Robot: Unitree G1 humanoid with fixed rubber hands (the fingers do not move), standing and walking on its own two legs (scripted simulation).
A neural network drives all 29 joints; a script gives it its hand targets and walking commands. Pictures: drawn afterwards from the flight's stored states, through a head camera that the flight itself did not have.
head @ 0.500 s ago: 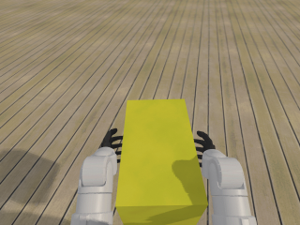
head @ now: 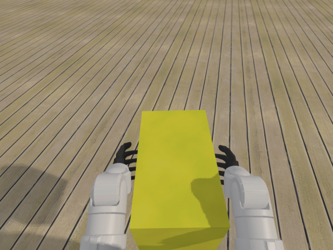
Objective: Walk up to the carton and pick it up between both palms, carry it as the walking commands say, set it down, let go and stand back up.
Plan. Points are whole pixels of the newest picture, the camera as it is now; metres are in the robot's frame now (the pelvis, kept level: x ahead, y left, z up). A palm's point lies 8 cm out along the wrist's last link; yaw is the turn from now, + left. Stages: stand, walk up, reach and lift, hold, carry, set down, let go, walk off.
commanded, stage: carry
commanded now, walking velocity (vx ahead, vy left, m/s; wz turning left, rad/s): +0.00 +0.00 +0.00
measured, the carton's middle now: (175, 186) +0.30 +0.00 -0.01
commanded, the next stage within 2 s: hold in 0.26 s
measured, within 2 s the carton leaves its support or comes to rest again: neither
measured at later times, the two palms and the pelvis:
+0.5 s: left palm (126, 178) +0.29 +0.12 +0.05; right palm (236, 194) +0.25 -0.14 +0.04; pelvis -0.01 +0.02 +0.02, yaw -15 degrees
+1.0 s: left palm (109, 167) +0.31 +0.16 +0.07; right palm (218, 186) +0.26 -0.09 +0.06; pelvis -0.04 +0.10 +0.01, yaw -17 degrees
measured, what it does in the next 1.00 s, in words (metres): shifts its weight, turning right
